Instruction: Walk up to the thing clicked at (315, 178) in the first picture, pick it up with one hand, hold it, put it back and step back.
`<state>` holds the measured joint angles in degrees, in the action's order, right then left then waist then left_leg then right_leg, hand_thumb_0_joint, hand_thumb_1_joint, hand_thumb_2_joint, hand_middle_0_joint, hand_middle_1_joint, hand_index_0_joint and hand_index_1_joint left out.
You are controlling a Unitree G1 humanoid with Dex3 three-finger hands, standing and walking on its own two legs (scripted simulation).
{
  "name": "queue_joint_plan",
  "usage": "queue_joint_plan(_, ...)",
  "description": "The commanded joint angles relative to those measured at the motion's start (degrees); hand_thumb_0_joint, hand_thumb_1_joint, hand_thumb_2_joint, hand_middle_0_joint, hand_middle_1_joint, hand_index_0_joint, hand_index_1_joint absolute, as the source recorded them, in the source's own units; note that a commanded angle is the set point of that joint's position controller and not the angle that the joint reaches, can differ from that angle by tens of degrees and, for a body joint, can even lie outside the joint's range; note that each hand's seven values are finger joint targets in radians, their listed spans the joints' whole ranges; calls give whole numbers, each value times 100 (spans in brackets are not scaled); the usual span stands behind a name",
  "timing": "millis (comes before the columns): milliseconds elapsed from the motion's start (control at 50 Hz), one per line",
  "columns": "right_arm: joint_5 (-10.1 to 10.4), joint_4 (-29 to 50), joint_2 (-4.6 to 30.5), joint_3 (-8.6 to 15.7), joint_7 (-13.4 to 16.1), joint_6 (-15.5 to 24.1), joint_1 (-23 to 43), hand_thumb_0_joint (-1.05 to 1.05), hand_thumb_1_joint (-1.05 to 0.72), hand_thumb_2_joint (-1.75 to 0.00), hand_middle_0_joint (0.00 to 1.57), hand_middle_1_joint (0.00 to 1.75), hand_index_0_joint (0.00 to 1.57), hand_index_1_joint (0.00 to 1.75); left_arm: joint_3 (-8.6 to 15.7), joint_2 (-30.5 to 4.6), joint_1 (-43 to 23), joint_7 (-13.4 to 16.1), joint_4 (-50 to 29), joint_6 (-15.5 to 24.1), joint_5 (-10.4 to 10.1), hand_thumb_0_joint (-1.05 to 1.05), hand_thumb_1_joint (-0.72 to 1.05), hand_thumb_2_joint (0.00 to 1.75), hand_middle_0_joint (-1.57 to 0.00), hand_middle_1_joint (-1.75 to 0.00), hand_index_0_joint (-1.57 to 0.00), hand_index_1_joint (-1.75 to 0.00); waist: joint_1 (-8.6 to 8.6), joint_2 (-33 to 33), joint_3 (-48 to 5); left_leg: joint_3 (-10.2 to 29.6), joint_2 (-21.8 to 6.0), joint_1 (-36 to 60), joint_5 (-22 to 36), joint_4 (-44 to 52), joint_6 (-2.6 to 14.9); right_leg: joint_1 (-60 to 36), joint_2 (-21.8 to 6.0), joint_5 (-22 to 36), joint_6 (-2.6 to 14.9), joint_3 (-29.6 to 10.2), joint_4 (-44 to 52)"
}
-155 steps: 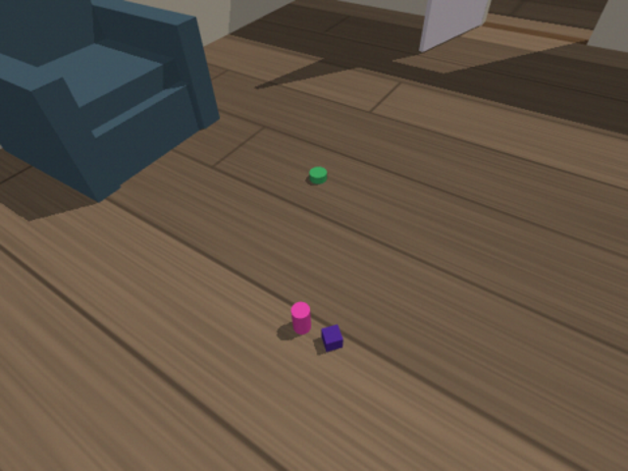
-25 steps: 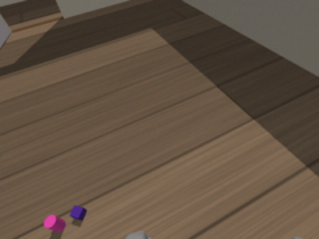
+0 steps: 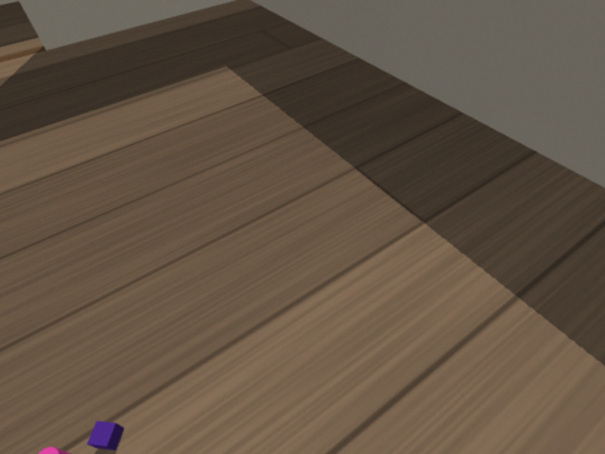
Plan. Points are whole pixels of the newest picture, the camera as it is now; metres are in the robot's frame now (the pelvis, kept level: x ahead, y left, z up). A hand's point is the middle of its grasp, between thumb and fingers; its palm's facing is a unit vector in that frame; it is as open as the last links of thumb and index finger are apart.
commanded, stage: walk up
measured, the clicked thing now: out of the picture +0.60 +1.49 -0.73
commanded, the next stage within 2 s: stand in 0.82 s
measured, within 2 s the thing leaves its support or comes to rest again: neither
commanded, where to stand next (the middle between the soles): +0.07 +0.04 m, yaw +0 degrees
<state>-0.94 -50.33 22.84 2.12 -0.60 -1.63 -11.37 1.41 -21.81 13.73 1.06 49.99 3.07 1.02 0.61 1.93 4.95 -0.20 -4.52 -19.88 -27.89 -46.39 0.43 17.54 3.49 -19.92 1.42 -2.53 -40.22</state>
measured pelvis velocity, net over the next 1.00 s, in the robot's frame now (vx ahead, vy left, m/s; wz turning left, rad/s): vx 0.01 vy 0.03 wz -0.05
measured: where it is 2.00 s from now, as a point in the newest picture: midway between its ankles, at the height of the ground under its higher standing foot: outside the picture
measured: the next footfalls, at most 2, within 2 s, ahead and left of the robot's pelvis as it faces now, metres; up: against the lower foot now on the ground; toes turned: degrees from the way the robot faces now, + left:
none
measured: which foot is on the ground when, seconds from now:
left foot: down 0.00-1.00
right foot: down 0.00-1.00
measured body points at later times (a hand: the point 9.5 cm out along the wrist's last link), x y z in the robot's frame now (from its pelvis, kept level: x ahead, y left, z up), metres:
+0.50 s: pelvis +0.00 +0.02 +0.02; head +0.01 +0.01 +0.47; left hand +0.12 +0.32 -0.10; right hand +0.05 -0.28 -0.12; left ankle +0.02 +0.15 -0.72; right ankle +0.02 -0.11 -0.72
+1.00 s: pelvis +0.01 +0.03 +0.03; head +0.03 +0.02 +0.48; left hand +0.12 +0.32 -0.10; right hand +0.07 -0.28 -0.10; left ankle +0.02 +0.15 -0.72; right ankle +0.02 -0.12 -0.72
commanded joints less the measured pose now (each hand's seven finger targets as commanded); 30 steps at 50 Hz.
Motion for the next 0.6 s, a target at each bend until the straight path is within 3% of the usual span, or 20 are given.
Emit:
queue_joint_plan(0, 110, 245, 939, 251, 22, 269, -9, 0, -90, -90, 20, 30, 20, 30, 370, -1488, -553, 86, -313, 151, 4, 0, 90, 90, -20, -30, -20, -30, 205, -584, -272, 94, -21, 338, 511, 766, 201, 242, -1339, 1125, 779, -1664, 1324)
queue_joint_plan(20, 116, 119, 907, 254, 13, 300, -169, 0, -90, -90, 20, 30, 20, 30, 343, -1417, -696, 77, -296, 152, -1, 0, 90, 90, -20, -30, -20, -30, 287, -666, -464, 163, -61, 727, 1369, 1196, 232, 299, -1151, 1412, 566, -1402, 1074)
queue_joint_plan(60, 36, 79, 1125, 290, 38, 346, -110, 0, -90, -90, 20, 30, 20, 30, 261, -1207, -529, 48, -212, 127, -63, 0, 90, 90, -20, -30, -20, -30, 119, -384, -678, 721, -429, 1076, 1903, 1765, 458, 401, -698, 1579, 259, -972, 597)
queue_joint_plan(80, 29, 142, 1255, 286, 34, 368, 204, 0, -90, -90, 20, 30, 20, 30, 224, -1108, -363, 28, -102, 100, -70, 0, 90, 90, -20, -30, -20, -30, -36, -289, -744, 1020, -645, 768, 1433, 1923, 610, 176, -459, 1137, 167, -700, 586)
queue_joint_plan(100, 68, 102, 1264, 259, -2, 356, 386, 0, -90, -90, 20, 30, 20, 30, 248, -1154, -266, 26, 60, 89, -71, 0, 90, 90, -20, -30, -20, -30, -157, -255, -649, 995, -726, 322, 1017, 1911, 659, -264, -387, 509, 176, -644, 727)
queue_joint_plan(120, 72, 50, 1168, 227, -24, 320, 527, 0, -90, -90, 20, 30, 20, 30, 234, -1182, -277, 34, 171, 104, -44, 0, 90, 90, -20, -30, -20, -30, -191, -320, -459, 786, -571, 96, 767, 1834, 525, -372, -515, 260, 242, -912, 1089)
queue_joint_plan(140, 71, -25, 1072, 203, -32, 283, 520, 0, -90, -90, 20, 30, 20, 30, 242, -1262, -448, 21, 197, 118, -24, 0, 90, 90, -20, -30, -20, -30, -115, -465, -327, 458, -245, 127, 536, 1735, 363, -226, -704, 79, 327, -1324, 1366)
queue_joint_plan(180, 43, -175, 1005, 158, -28, 276, 354, 0, -90, -90, 20, 30, 20, 30, 257, -1379, -668, 11, 238, 113, -47, 0, 90, 90, -20, -30, -20, -30, 39, -497, -309, 218, -54, 542, 504, 1668, 240, 206, -952, -10, 415, -1627, 1568)
queue_joint_plan(220, 35, -350, 1070, 161, -38, 293, 305, 0, -90, -90, 20, 30, 20, 30, 202, -1269, -827, 5, 298, 91, -73, 0, 90, 90, -20, -30, -20, -30, 78, -307, -285, 341, -141, 730, 493, 1982, 278, 298, -830, 77, 323, -1410, 1579)
queue_joint_plan(280, 39, -416, 1103, 137, -45, 326, 564, 0, -90, -90, 20, 30, 20, 30, 153, -1139, -751, -3, 494, 69, -84, 0, 90, 90, -20, -30, -20, -30, -65, -199, -422, 539, -391, 652, 561, 2369, 377, -133, -552, 664, 182, -962, 1355)
queue_joint_plan(400, 67, -663, 1053, 110, -6, 342, 617, 0, -90, -90, 20, 30, 20, 30, 136, -1138, -898, 11, 729, 55, -105, 0, 90, 90, -20, -30, -20, -30, -30, -273, -679, 264, -381, 971, 1512, 2390, 306, -553, -686, 1679, 137, -947, 1389)
queue_joint_plan(580, 59, -869, 1049, 161, -6, 294, 869, 0, -90, -90, 20, 30, 20, 30, 70, -1040, -1051, 12, 1011, -14, -105, 0, 90, 90, -20, -30, -20, -30, -42, -33, -512, 243, -471, 1157, 1256, 2791, 286, -534, -626, 1581, 34, -822, 1614)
